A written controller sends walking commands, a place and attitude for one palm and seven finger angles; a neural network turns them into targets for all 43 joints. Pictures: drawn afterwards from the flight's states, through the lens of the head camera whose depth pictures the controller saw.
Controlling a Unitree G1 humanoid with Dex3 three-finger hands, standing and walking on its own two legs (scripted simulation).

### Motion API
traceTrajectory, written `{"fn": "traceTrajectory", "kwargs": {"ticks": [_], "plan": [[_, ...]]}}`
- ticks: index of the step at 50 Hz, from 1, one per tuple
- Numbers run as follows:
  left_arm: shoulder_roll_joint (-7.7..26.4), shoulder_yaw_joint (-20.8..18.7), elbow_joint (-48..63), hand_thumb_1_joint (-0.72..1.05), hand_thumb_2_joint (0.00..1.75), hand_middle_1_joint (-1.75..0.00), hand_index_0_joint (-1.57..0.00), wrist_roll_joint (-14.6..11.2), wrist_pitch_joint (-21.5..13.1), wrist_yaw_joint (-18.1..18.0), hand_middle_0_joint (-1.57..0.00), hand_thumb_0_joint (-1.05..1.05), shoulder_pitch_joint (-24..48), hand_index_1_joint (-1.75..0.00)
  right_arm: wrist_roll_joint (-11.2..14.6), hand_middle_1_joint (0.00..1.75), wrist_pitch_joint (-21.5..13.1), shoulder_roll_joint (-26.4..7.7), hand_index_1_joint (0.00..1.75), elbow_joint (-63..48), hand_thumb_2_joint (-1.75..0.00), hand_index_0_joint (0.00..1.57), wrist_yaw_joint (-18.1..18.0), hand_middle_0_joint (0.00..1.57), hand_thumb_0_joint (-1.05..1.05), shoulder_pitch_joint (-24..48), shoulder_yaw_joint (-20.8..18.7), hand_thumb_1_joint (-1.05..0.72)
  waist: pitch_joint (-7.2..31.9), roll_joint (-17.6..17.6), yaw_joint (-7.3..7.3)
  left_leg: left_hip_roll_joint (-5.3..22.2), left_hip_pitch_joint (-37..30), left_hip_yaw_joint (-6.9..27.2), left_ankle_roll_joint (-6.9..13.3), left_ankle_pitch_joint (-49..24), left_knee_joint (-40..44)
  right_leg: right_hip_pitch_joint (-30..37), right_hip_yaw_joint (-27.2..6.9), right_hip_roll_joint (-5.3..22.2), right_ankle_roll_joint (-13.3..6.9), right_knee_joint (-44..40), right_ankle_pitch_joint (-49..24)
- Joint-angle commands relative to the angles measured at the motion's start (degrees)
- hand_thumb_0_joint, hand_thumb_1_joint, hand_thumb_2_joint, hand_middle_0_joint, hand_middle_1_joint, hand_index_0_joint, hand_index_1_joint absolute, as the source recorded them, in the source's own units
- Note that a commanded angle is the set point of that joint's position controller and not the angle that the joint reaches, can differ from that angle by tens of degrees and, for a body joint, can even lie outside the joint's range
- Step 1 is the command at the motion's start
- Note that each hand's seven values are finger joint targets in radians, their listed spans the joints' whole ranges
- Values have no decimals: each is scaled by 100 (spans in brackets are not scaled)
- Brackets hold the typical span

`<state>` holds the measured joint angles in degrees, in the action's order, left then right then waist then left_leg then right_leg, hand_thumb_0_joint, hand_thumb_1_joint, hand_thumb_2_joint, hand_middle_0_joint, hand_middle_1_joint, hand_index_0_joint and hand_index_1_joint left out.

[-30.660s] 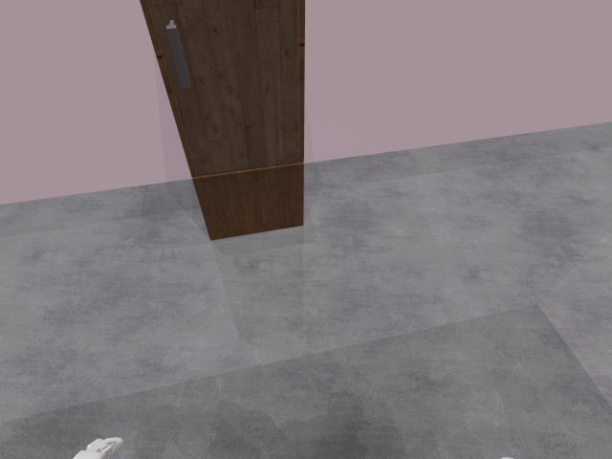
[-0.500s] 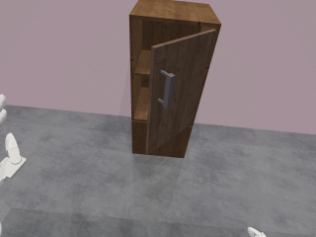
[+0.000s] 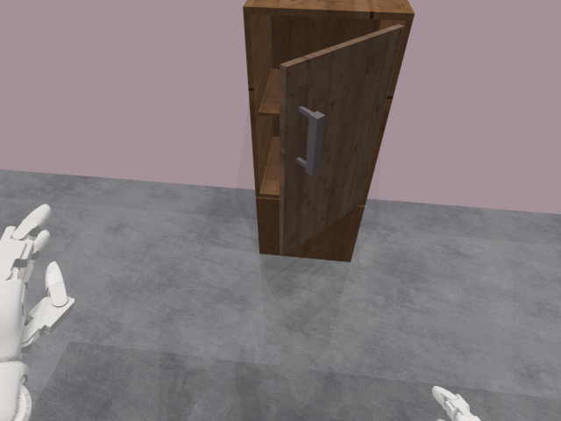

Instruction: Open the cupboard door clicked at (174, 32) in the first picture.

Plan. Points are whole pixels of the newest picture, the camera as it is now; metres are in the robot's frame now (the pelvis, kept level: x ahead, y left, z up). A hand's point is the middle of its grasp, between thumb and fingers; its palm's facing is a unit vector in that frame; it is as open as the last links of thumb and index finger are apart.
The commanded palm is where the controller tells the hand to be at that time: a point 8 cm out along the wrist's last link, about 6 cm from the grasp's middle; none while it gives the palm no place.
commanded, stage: let the arm hang, fingers relaxed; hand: left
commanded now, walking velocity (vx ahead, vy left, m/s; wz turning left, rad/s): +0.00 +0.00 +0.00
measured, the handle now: (308, 141) +0.68 -0.01 +0.04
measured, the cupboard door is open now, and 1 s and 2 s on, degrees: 46 46 46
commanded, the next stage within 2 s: look to check the result in 1.06 s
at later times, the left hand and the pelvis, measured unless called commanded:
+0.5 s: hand out of the picture -0.03 +0.22 -0.16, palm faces +0.05 -0.97 -0.22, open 7.2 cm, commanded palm none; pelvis +0.01 +0.03 +0.01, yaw +1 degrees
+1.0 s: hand out of the picture -0.01 +0.19 -0.17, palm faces +0.05 -0.99 -0.15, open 7.4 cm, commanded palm none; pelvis +0.01 +0.04 +0.01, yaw +0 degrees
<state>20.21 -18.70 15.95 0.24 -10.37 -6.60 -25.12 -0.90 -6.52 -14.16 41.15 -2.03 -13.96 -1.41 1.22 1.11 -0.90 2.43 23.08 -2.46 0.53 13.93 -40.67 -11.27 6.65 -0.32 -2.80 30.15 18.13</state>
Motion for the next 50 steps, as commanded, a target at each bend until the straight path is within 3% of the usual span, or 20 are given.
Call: {"fn": "traceTrajectory", "kwargs": {"ticks": [1,2,3,4,6,7,8,10,11,12,15,17,27,38,41,43,50], "plan": [[-534,1354,-2963,90,90,-30,-20,210,1129,641,-20,0,-127,-30,-115,30,396,-746,30,-167,-90,20,266,20,0,198,-123,-90,247,466,29,973,-540,1398,600,-1667,1118,-1020,-180,393,279,1083,400],[-519,1423,-3187,90,90,-30,-20,217,1106,637,-20,0,80,-30,-167,30,459,-835,30,-278,-90,20,220,20,0,389,-103,-90,132,-136,-74,1178,-4,1766,755,-1313,1291,-621,-284,257,288,1095,817],[-486,1413,-3429,90,90,-30,-20,191,1059,655,-20,0,183,-30,-209,30,456,-855,30,-363,-90,20,153,20,0,515,-39,-90,57,-487,-145,1000,324,1707,758,-1748,1191,-205,-390,307,288,673,8],[-269,1385,-3825,90,90,-30,-20,200,1037,652,-20,0,407,-30,-192,30,439,-704,30,-203,-90,20,138,20,0,539,-10,-90,274,-762,-100,619,282,1298,543,-1961,978,235,-511,482,249,338,-881],[44,1430,-4682,90,90,-30,-20,160,988,638,-20,0,701,-30,-130,30,531,-537,30,151,-90,20,121,20,0,496,19,-90,342,-1507,39,-17,-389,364,58,-1291,480,104,-1035,1191,-51,-343,-2375],[142,1468,-5055,90,90,-30,-20,140,980,613,-20,0,866,-30,-131,30,584,-533,30,297,-90,20,116,20,0,423,23,-90,309,-1279,125,-57,-644,281,-21,-1095,544,61,-1028,1288,-203,-330,-2853],[92,1523,-5423,90,90,-30,-20,97,971,594,-20,0,948,-30,-120,30,603,-439,30,516,-90,20,111,20,0,351,46,-90,307,-667,173,0,-879,290,-34,-1332,790,85,-935,1228,-177,-256,-2995],[-29,1613,-6076,90,90,-30,-20,38,969,559,-20,0,938,-30,-95,30,601,-382,30,911,-90,20,85,20,0,290,107,-90,419,341,148,175,-1269,424,18,-2095,1204,249,-700,886,72,-270,-2353],[-99,1639,-6361,90,90,-30,-20,16,983,549,-20,0,863,-30,-68,30,606,-361,30,1073,-90,20,62,20,0,280,124,-90,386,663,121,233,-1258,492,60,-2101,1317,337,-653,789,122,-420,-1844],[-319,1543,-6512,90,90,-30,-20,56,990,516,-20,0,729,-30,-88,30,620,-277,30,1132,-90,20,34,20,0,275,77,-90,302,749,58,264,-1224,535,96,-1947,1364,414,-614,734,112,-611,-1585],[-356,1629,-7033,90,90,-30,-20,20,1016,533,-20,0,714,-30,-61,30,680,-184,30,1479,-90,20,21,20,0,154,84,-90,-45,783,101,276,-1114,606,89,-999,1695,301,-646,718,46,-1005,-819],[-379,1653,-7286,90,90,-30,-20,32,1013,540,-20,0,712,-30,-49,30,694,-177,30,1641,-90,20,15,20,0,16,56,-90,-198,211,111,316,-1117,650,102,-771,1854,252,-579,693,47,-1129,-616],[-474,1766,-8075,90,90,-30,-20,8,984,510,-20,0,367,-30,-6,30,650,-119,30,2250,-90,20,6,20,0,-308,134,-90,-402,-223,89,299,-1334,586,140,-928,2093,212,-506,757,91,-1255,-564],[-686,1754,-8225,90,90,-30,-20,23,1030,457,-20,0,181,-30,-38,30,662,127,30,2469,-90,20,1,20,0,-557,141,-90,-832,-50,94,226,-997,595,131,-334,2294,41,-500,734,114,-1144,-240],[-751,1738,-8204,90,90,-30,-20,23,1024,449,-20,0,141,-30,-41,30,644,173,30,2458,-90,20,-5,20,0,-607,127,-90,-751,-10,85,218,-1039,609,145,-318,2312,42,-512,724,120,-1080,-309],[-741,1720,-8182,90,90,-30,-20,27,1011,447,-20,0,152,-30,-35,30,635,203,30,2456,-90,20,-2,20,0,-662,117,-90,-728,-174,91,212,-997,570,140,-431,2246,84,-497,731,119,-1087,-349],[-852,1690,-8135,90,90,-30,-20,28,1000,431,-20,0,106,-30,-42,30,615,279,30,2450,-90,20,-16,20,0,-734,98,-90,-697,-12,96,219,-1060,563,155,-570,2218,53,-515,721,115,-1037,-466]]}}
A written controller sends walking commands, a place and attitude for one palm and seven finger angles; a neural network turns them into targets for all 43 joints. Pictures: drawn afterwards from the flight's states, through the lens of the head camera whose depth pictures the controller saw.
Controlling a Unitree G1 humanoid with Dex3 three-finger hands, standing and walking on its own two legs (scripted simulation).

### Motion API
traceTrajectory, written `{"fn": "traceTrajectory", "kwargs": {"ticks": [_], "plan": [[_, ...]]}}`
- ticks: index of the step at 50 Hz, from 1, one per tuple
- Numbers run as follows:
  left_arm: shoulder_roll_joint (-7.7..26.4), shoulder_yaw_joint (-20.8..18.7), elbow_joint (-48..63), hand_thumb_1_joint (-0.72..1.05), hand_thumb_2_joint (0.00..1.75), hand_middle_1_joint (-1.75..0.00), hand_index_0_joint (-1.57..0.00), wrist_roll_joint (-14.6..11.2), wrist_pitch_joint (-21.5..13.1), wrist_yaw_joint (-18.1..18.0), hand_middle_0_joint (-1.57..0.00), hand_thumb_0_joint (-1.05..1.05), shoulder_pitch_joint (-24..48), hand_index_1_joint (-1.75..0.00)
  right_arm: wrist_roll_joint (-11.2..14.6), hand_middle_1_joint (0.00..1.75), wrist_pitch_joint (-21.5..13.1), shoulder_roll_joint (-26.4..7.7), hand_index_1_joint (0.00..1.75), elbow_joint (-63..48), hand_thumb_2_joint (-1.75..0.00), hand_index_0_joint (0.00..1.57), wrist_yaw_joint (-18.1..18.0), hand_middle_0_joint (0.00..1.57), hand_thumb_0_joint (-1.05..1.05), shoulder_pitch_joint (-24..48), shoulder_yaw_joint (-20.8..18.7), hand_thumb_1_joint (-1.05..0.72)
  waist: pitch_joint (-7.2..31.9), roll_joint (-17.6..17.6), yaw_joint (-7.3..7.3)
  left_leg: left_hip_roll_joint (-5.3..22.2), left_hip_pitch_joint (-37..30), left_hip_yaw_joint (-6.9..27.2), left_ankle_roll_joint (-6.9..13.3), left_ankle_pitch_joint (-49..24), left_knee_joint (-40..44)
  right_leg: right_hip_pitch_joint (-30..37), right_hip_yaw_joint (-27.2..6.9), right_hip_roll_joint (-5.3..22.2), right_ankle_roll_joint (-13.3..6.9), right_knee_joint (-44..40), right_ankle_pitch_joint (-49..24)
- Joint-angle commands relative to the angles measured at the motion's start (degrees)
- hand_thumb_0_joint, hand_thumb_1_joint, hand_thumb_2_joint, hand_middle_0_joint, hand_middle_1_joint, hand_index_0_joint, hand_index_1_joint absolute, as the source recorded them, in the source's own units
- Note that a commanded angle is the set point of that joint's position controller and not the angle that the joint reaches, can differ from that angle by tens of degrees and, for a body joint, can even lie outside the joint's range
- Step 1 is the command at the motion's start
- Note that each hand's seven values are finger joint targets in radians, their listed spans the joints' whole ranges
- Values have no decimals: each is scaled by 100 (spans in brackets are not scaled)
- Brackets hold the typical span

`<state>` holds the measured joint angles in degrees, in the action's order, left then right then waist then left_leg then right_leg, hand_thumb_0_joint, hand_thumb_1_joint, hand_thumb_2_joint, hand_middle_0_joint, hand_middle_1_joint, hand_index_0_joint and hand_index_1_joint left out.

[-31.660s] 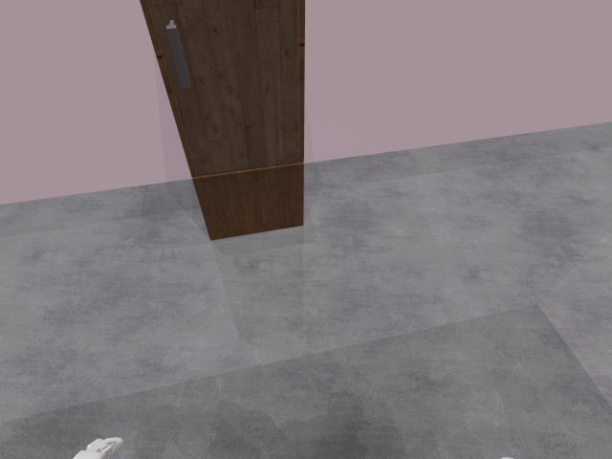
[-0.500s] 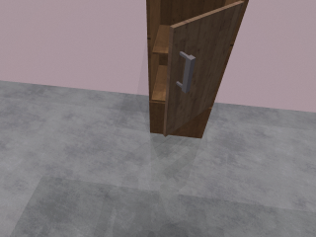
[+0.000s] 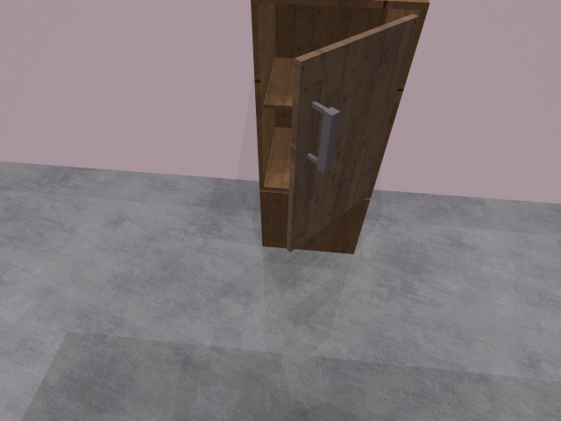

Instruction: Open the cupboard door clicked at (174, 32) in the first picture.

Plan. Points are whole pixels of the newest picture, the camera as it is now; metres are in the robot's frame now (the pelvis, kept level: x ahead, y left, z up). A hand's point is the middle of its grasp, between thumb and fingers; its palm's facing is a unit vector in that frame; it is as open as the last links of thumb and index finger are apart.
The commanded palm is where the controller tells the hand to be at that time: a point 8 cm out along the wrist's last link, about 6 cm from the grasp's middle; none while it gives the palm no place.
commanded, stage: let the arm hang, fingers relaxed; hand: left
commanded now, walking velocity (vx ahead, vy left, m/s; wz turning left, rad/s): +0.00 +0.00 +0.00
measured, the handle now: (320, 137) +0.66 -0.05 +0.04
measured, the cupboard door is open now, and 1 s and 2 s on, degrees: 46 46 46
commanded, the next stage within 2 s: look to check the result in 0.06 s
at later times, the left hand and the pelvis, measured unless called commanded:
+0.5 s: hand out of the picture -0.03 +0.15 -0.18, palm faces +0.06 -0.98 -0.17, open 7.4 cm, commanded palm none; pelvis +0.01 -0.01 +0.00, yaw +0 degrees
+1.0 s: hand out of the picture +0.00 +0.15 -0.18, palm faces +0.01 -0.99 -0.17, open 7.4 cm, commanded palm none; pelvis +0.01 -0.02 -0.01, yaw -3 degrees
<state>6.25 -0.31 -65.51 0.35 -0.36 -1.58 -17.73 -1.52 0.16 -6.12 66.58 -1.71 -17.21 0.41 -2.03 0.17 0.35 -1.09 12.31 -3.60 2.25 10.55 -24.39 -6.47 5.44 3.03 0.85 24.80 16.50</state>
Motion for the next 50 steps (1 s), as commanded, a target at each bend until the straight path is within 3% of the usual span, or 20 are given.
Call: {"fn": "traceTrajectory", "kwargs": {"ticks": [1,37,44,47,50], "plan": [[544,-144,3,90,90,-30,-20,17,1,-73,-20,0,-623,-30,20,30,-48,-534,30,-94,-90,20,-48,20,0,-416,-82,-90,-397,79,-19,572,15,678,-21,-192,594,-451,-392,379,-245,-497,-283],[607,-126,22,90,90,-30,-20,2,-55,-78,-20,0,-636,-30,53,30,-52,-600,30,-73,-90,20,-60,20,0,-255,-64,-90,-272,-108,-37,594,-210,601,-19,-862,359,-221,-367,430,-254,-656,-721],[758,-281,198,90,90,-30,-20,31,77,-49,-20,0,-397,-30,27,30,50,-745,30,-136,-90,20,-128,20,0,-226,-200,-90,-335,-42,28,737,-198,344,-68,-735,-12,-527,-631,414,-338,-382,-1011],[874,-402,409,90,90,-30,-20,62,149,-3,-20,0,-272,-30,37,30,101,-863,30,-363,-90,20,-146,20,0,-117,-314,-90,-190,-153,18,843,-167,195,-69,-543,-221,-702,-754,379,-376,-156,-1065],[951,-482,625,90,90,-30,-20,73,197,41,-20,0,-111,-30,22,30,96,-955,30,-567,-90,20,-162,20,0,-28,-392,-90,-80,-39,34,946,-143,151,-77,-420,-298,-871,-913,331,-406,109,-1178]]}}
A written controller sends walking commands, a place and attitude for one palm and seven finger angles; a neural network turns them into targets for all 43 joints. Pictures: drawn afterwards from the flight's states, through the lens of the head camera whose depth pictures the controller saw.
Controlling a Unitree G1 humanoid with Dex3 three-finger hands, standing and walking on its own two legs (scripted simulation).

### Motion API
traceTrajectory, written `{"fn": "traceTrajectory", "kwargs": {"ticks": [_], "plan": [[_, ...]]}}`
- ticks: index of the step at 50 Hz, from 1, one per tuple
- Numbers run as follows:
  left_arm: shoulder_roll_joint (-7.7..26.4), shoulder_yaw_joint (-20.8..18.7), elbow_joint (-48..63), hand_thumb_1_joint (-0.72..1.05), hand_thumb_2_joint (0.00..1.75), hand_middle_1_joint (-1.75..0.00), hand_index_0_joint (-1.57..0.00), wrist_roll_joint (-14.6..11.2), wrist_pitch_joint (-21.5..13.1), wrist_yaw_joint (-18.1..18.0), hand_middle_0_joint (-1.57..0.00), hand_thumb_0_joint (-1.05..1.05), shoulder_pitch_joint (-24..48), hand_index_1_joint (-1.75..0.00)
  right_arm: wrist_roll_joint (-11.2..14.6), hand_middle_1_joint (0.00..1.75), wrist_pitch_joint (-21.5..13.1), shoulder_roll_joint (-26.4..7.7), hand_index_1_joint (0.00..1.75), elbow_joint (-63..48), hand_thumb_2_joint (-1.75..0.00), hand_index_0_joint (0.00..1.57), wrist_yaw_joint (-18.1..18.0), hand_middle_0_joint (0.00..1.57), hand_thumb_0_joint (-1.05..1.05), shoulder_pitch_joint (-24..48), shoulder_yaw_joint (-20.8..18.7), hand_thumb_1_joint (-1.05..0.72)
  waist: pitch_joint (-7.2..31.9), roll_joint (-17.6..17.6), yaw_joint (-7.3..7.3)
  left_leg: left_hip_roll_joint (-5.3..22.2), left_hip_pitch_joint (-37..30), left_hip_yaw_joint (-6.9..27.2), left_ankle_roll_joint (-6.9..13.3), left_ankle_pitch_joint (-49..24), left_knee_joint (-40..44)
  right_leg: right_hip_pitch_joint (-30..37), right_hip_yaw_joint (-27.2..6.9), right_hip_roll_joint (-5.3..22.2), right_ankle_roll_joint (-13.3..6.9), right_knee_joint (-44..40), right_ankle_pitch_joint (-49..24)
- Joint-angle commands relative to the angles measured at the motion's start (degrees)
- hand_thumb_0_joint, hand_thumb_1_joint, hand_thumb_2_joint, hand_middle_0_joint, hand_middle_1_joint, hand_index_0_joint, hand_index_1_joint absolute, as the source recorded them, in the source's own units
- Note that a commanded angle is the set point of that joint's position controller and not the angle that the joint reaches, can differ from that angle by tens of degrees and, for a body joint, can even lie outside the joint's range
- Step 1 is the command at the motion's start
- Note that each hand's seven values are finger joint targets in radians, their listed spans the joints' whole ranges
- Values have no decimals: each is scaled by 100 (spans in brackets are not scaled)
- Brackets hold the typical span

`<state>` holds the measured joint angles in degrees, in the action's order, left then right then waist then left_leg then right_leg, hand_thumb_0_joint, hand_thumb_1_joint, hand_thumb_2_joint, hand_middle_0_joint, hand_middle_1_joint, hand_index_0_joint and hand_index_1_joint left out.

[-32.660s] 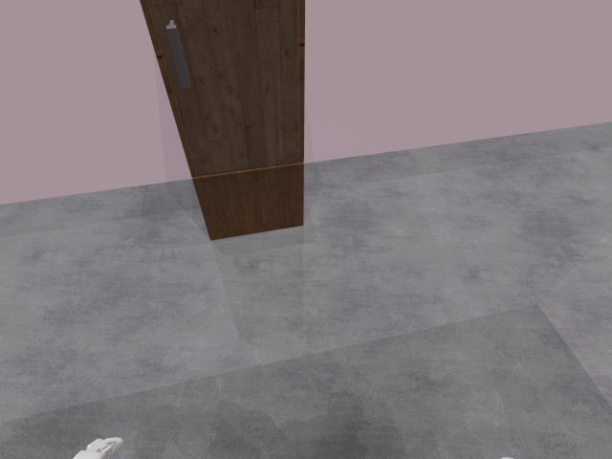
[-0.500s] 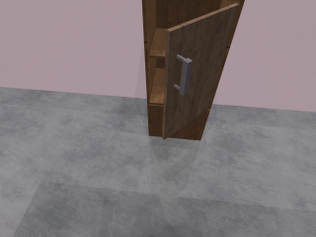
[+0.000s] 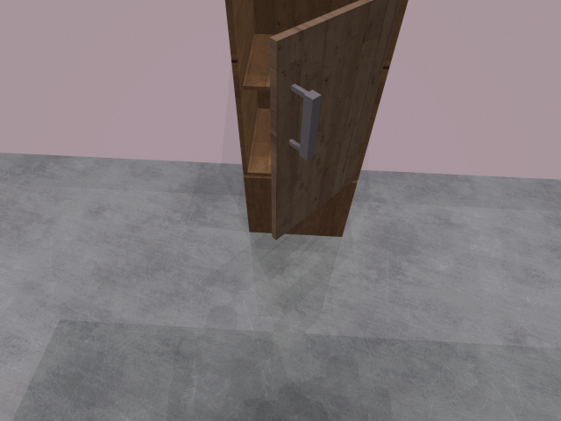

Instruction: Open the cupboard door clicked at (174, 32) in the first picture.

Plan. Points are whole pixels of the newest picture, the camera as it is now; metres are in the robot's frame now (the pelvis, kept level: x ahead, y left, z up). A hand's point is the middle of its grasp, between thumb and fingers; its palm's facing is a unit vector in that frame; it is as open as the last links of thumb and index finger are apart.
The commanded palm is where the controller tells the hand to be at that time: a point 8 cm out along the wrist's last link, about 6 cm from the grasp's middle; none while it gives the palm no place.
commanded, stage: walk to a spot facing it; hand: left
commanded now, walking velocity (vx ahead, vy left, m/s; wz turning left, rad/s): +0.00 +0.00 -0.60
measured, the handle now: (302, 122) +0.65 +0.00 +0.04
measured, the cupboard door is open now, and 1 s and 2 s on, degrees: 46 46 46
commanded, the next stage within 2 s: none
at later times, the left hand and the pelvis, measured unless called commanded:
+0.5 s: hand out of the picture +0.08 +0.17 -0.16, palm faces -0.18 -0.94 -0.29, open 7.4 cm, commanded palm none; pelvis -0.01 -0.02 +0.00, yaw -16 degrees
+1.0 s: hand (205, 372) +0.21 +0.15 -0.16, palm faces -0.53 -0.82 -0.23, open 7.4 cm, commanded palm none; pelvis +0.02 +0.01 +0.00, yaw -34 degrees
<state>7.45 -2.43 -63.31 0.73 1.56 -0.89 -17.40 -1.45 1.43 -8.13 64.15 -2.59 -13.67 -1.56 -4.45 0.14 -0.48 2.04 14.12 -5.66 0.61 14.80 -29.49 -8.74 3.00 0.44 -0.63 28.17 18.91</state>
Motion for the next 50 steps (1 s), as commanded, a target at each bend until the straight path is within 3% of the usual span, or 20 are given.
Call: {"fn": "traceTrajectory", "kwargs": {"ticks": [1,5,8,10,11,12,13,15,18,22,29,33,34,35,36,37,39,41,47,50], "plan": [[841,-288,461,90,90,-30,-20,35,19,-13,-20,0,-103,-30,15,30,-38,-794,30,-387,-90,20,-80,20,0,-338,-218,-90,199,118,108,714,-383,417,121,-843,252,-753,-688,518,-245,-91,-1433],[765,-316,727,90,90,-30,-20,57,52,49,-20,0,38,-30,-11,30,-62,-1098,30,-636,-90,20,-95,20,0,-295,-331,-90,349,792,89,1385,-496,942,464,-653,701,-1193,-466,102,-112,825,-729],[691,-308,923,90,90,-30,-20,76,87,115,-20,0,225,-30,-46,30,-90,-1262,30,-806,-90,20,-64,20,0,-228,-382,-90,389,1119,72,1926,-352,1037,794,-996,928,-1228,-124,46,-24,1531,847],[721,-332,922,90,90,-30,-20,83,51,140,-20,0,4,-30,-46,30,-81,-1288,30,-969,-90,20,-43,20,0,54,-372,-90,413,760,-142,1701,-26,495,559,-1350,338,-649,-84,95,-40,758,176],[912,-376,871,90,90,-30,-20,97,11,125,-20,0,-258,-30,-5,30,-55,-1219,30,-1090,-90,20,-31,20,0,264,-368,-90,474,120,-310,1297,330,129,250,-897,-408,-212,-523,291,-123,-109,-943],[1510,-482,873,90,90,-30,-20,163,-54,46,-20,0,-356,-30,59,30,-24,-850,30,-1274,-90,20,12,20,0,330,-331,-90,572,-1684,-343,444,1354,-527,-206,750,-1602,373,-2219,1518,-518,-860,-1883],[1656,-508,832,90,90,-30,-20,90,-57,-6,-20,0,-512,-30,27,30,56,-920,30,-1386,-90,20,28,20,0,791,-319,-90,249,-1959,-580,27,1821,25,-306,2007,-2804,97,-2965,1887,-824,-1103,-2753],[1502,-468,957,90,90,-30,-20,68,-50,-65,-20,0,-83,-30,41,30,75,-891,30,-1372,-90,20,62,20,0,829,-349,-90,103,-957,-263,146,2202,718,-310,1409,-3594,241,-2715,1576,-1148,-787,-2823],[1400,-448,1133,90,90,-30,-20,42,-121,-100,-20,0,6,-30,40,30,48,-803,30,-1390,-90,20,81,20,0,772,-308,-90,709,-506,-196,131,2116,702,-420,917,-3498,921,-2212,1237,-1031,-442,-3673],[1453,-471,1161,90,90,-30,-20,56,-115,-100,-20,0,-227,-30,66,30,63,-829,30,-1572,-90,20,50,20,0,1075,-302,-90,756,-697,-287,16,2055,724,-473,951,-3180,1037,-2394,1099,-997,-356,-4198],[1615,-531,1396,90,90,-30,-20,100,-65,-66,-20,0,-45,-30,133,30,-14,-819,30,-1836,-90,20,44,20,0,1217,-262,-90,723,-849,-221,-155,1484,734,-402,1053,-2138,502,-2806,1034,-1142,-334,-3813],[1570,-509,1528,90,90,-30,-20,65,-25,-37,-20,0,451,-30,161,30,-105,-882,30,-1712,-90,20,13,20,0,459,-256,-90,850,-673,185,-233,-95,743,-313,132,-205,-497,-2712,657,-699,53,-3075],[1393,-463,1593,90,90,-30,-20,25,-15,-23,-20,0,478,-30,134,30,-167,-1105,30,-1620,-90,20,-14,20,0,113,-278,-90,992,-177,320,198,-1074,1034,-189,-291,577,-1241,-2399,277,-406,433,-2117],[1058,-393,1657,90,90,-30,-20,-32,-5,40,-20,0,218,-30,34,30,-224,-1691,30,-1665,-90,20,-39,20,0,-20,-371,-90,1114,1350,256,1773,-1816,2705,425,-860,1070,-2336,-1494,-539,-10,1415,284],[1114,-367,1770,90,90,-30,-20,16,-43,90,-20,0,328,-30,0,30,-170,-1883,30,-1763,-90,20,-59,20,0,-144,-384,-90,914,1493,258,2726,-1319,3298,1081,-1483,1250,-2549,-723,-444,215,2754,1865],[1207,-374,1797,90,90,-30,-20,89,-43,119,-20,0,348,-30,-39,30,-160,-1801,30,-1882,-90,20,-21,20,0,-19,-313,-90,708,913,220,2739,-717,3216,1262,-979,1287,-2502,-760,-203,250,3485,1738],[1196,-418,1663,90,90,-30,-20,100,-10,204,-20,0,555,-30,-49,30,-172,-1469,30,-1887,-90,20,-34,20,0,257,-214,-90,335,1358,43,1926,-296,2084,903,-1722,1140,-2529,-703,-11,358,4164,1071],[1060,-362,1615,90,90,-30,-20,49,47,277,-20,0,493,-30,-37,30,-180,-1321,30,-1906,-90,20,-43,20,0,346,-179,-90,532,1287,-53,1467,-638,1029,687,-2644,862,-2452,-393,74,411,3924,733],[893,-247,1734,90,90,-30,-20,43,39,323,-20,0,917,-30,-43,30,-136,-1558,30,-1655,-90,20,17,20,0,-224,-318,-90,648,1249,228,1565,-743,398,587,-2707,559,-1487,232,-14,287,1776,640],[992,-264,1649,90,90,-30,-20,33,-9,306,-20,0,719,-30,-20,30,-106,-1618,30,-1623,-90,20,57,20,0,-159,-357,-90,690,1125,43,1595,-329,258,335,-2237,107,-566,274,-61,110,588,-79]]}}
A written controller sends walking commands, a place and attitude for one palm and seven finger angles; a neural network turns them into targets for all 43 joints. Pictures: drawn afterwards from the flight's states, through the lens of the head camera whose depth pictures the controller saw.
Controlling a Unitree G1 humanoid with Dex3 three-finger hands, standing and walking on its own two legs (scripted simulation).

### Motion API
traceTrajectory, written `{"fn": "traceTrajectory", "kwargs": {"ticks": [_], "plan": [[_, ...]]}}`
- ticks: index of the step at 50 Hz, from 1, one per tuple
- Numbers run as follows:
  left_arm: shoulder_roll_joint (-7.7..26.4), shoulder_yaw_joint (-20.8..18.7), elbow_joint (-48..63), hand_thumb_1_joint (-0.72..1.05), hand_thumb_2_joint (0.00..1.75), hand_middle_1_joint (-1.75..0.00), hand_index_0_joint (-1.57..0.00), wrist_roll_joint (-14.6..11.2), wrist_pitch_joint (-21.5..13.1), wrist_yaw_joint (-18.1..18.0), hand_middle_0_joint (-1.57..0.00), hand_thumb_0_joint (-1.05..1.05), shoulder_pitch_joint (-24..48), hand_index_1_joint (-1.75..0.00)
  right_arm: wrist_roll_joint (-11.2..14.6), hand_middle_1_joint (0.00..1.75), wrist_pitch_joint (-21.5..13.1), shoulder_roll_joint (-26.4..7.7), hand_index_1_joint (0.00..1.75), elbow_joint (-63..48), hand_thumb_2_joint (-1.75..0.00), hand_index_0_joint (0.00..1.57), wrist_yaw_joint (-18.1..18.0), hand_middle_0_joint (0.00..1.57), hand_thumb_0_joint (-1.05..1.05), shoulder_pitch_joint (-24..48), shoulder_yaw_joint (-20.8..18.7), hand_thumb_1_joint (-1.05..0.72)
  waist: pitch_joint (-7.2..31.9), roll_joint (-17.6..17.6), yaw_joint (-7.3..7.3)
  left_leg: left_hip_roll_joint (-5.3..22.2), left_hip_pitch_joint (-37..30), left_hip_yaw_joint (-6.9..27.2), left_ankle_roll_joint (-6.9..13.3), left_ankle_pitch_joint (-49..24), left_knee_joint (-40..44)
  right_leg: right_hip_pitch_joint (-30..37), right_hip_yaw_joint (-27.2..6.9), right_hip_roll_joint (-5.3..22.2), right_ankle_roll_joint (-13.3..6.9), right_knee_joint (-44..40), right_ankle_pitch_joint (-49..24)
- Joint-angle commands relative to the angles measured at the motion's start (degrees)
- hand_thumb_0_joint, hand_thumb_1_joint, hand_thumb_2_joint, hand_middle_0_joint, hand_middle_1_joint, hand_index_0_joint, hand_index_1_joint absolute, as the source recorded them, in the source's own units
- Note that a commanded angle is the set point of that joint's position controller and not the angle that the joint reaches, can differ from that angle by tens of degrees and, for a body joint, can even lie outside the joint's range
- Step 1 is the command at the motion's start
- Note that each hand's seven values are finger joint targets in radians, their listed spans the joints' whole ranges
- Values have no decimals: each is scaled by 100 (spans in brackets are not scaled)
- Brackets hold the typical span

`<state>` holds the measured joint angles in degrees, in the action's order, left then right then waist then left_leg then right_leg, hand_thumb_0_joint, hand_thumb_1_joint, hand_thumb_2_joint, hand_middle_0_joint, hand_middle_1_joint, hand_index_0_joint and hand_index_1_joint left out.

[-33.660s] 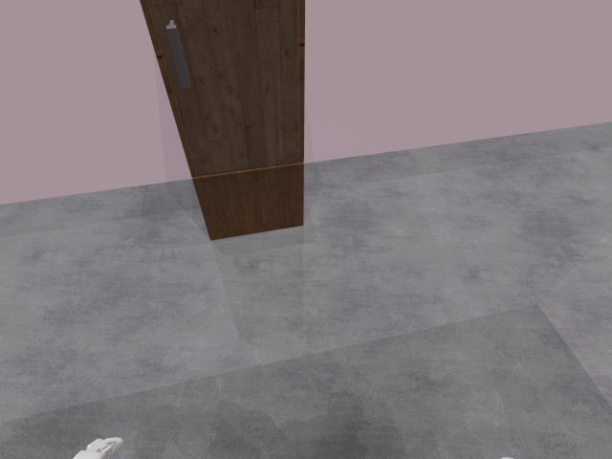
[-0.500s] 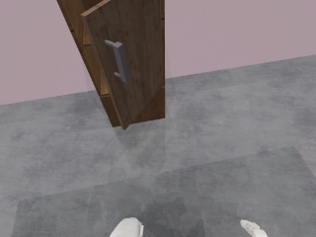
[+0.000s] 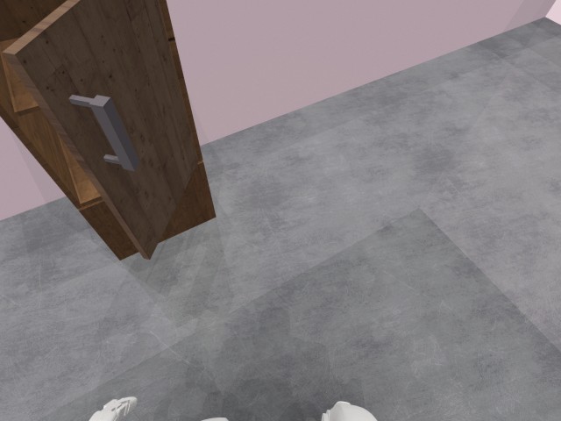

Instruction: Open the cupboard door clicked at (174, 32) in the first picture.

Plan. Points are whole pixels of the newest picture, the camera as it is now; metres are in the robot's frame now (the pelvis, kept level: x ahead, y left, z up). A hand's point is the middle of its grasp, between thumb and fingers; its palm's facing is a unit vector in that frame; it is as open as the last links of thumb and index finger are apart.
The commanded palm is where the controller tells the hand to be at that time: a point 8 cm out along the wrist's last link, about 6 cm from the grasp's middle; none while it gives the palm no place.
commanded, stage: walk to a spot facing it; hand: left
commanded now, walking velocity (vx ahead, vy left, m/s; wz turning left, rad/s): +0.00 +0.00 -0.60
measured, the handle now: (106, 134) +0.53 +0.35 +0.04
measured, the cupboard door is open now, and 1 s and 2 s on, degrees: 46 46 46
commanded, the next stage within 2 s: none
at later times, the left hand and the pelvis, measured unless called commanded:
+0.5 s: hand (189, 386) +0.18 +0.16 -0.17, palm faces -0.30 -0.94 -0.15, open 7.4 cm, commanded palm none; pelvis +0.03 +0.01 +0.00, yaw -18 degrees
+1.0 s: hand (270, 327) +0.28 +0.04 -0.17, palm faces -0.54 -0.82 -0.16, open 7.4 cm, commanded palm none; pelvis +0.14 -0.09 +0.00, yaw -34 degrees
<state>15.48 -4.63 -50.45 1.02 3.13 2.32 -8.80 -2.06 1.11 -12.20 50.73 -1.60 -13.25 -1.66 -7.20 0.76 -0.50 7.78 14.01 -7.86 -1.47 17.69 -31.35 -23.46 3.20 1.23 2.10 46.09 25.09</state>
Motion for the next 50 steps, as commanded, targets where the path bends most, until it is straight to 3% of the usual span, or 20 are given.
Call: {"fn": "traceTrajectory", "kwargs": {"ticks": [1,3,4,6,10,15,16,18,19,21,24,31,33,35,36,37,38,39,43,50], "plan": [[345,-72,263,90,90,-30,-20,11,-200,-40,-20,0,-450,-30,73,30,-63,-1201,30,-301,-90,20,-15,20,0,-149,-347,-90,1070,675,-131,844,-26,278,317,-2123,-218,1550,202,-91,-245,-1901,-1382],[1459,-280,70,90,90,-30,-20,46,-278,-209,-20,0,-1096,-30,153,30,-24,-592,30,-653,-90,20,48,20,0,218,-202,-90,1221,-1888,-519,-356,2080,-139,-274,2109,-2652,2677,-2713,2243,-1343,-2579,-4301],[1474,-250,75,90,90,-30,-20,2,-234,-267,-20,0,-1170,-30,143,30,29,-691,30,-659,-90,20,15,20,0,357,-213,-90,1089,-1318,-599,-273,2156,640,-192,1951,-3222,2349,-2559,2169,-1606,-2474,-3928],[1038,-215,222,90,90,-30,-20,19,-205,-352,-20,0,-486,-30,144,30,49,-782,30,-460,-90,20,-9,20,0,235,-265,-90,1101,-1836,-260,-166,2268,845,-237,1226,-3542,2178,-2188,1535,-1420,-2397,-3326],[961,-177,418,90,90,-30,-20,68,-172,-324,-20,0,2,-30,139,30,82,-525,30,-251,-90,20,41,20,0,20,-236,-90,876,-801,30,-408,1210,568,-274,800,-2489,1027,-1886,1139,-1277,-2466,-2504],[924,-189,445,90,90,-30,-20,30,-115,-266,-20,0,199,-30,157,30,-35,-517,30,-175,-90,20,-10,20,0,-468,-231,-90,849,-944,228,-687,141,485,-172,184,-497,513,-2157,826,-1036,-2239,-1949],[804,-163,465,90,90,-30,-20,-5,-96,-251,-20,0,292,-30,147,30,-81,-606,30,-106,-90,20,-29,20,0,-764,-234,-90,891,-815,401,-610,-557,549,-139,-101,257,-1,-2040,637,-806,-2066,-1267],[150,-25,739,90,90,-30,-20,-37,-72,-146,-20,0,233,-30,-37,30,-178,-1559,30,-117,-90,20,-83,20,0,-1261,-379,-90,872,1985,555,1781,-1110,3510,807,1713,2081,-1522,-429,-692,-156,339,1156],[337,-80,815,90,90,-30,-20,55,-103,-81,-20,0,597,-30,-36,30,-198,-1593,30,-148,-90,20,-96,20,0,-1161,-374,-90,614,1394,599,2153,-563,3842,1110,2122,2363,-1607,-746,-189,-182,1260,848],[289,-157,592,90,90,-30,-20,96,-156,46,-20,0,431,-30,-28,30,-255,-1158,30,-302,-90,20,-73,20,0,-485,-253,-90,304,895,165,1420,-192,2533,811,1614,2224,-1474,-556,59,-115,2041,-92],[37,-85,486,90,90,-30,-20,90,-181,138,-20,0,394,-30,4,30,-351,-833,30,-180,-90,20,-85,20,0,-736,-186,-90,469,831,219,986,-817,1247,644,111,1919,-1551,-266,199,-35,1767,-667],[-200,24,561,90,90,-30,-20,66,-273,171,-20,0,953,-30,-23,30,-366,-907,30,144,-90,20,10,20,0,-1302,-290,-90,450,914,512,1250,-865,259,713,-518,1694,-593,318,195,-147,-403,-464],[-164,7,520,90,90,-30,-20,77,-303,165,-20,0,900,-30,-34,30,-349,-946,30,180,-90,20,32,20,0,-1286,-302,-90,482,954,474,1289,-775,136,669,-569,1490,-156,476,73,-231,-742,-349],[-49,-61,277,90,90,-30,-20,82,-359,137,-20,0,217,-30,-2,30,-341,-954,30,169,-90,20,46,20,0,-1094,-289,-90,706,629,57,1099,-391,-209,463,-1086,540,1064,691,-180,-395,-1465,-707],[283,-148,-52,90,90,-30,-20,84,-426,82,-20,0,-764,-30,70,30,-361,-904,30,88,-90,20,93,20,0,-842,-263,-90,1094,47,-456,816,416,-636,238,-1469,-743,2613,329,-8,-642,-1842,-763],[1040,-355,-315,90,90,-30,-20,104,-501,-32,-20,0,-1793,-30,187,30,-385,-449,30,-221,-90,20,179,20,0,-466,-155,-90,1580,-1842,-937,35,2261,-994,-68,567,-2682,4118,-2183,1622,-1313,-2590,-194],[1375,-402,-428,90,90,-30,-20,-37,-470,-129,-20,0,-2050,-30,132,30,-375,-529,30,-485,-90,20,138,20,0,168,-159,-90,1244,-1780,-1005,-283,3261,-28,-130,1966,-3837,3905,-3545,2334,-1764,-3089,-985],[1190,-332,-340,90,90,-30,-20,-47,-475,-191,-20,0,-1622,-30,139,30,-361,-645,30,-413,-90,20,133,20,0,281,-228,-90,955,-1204,-773,3,3293,562,-95,1352,-4085,3235,-3231,2142,-1762,-3166,-383],[484,-141,-28,90,90,-30,-20,47,-561,-237,-20,0,-361,-30,29,30,-217,-404,30,35,-90,20,180,20,0,-157,-251,-90,434,-832,69,129,2084,566,-249,211,-3055,1294,-1574,1329,-1343,-3441,-689],[595,-157,-307,90,90,-30,-20,26,-672,-150,-20,0,-644,-30,67,30,-375,-297,30,-178,-90,20,257,20,0,340,-219,-90,461,-782,21,-297,1554,362,-184,-333,-1057,1595,-1337,1106,-1297,-3149,-1481]]}}
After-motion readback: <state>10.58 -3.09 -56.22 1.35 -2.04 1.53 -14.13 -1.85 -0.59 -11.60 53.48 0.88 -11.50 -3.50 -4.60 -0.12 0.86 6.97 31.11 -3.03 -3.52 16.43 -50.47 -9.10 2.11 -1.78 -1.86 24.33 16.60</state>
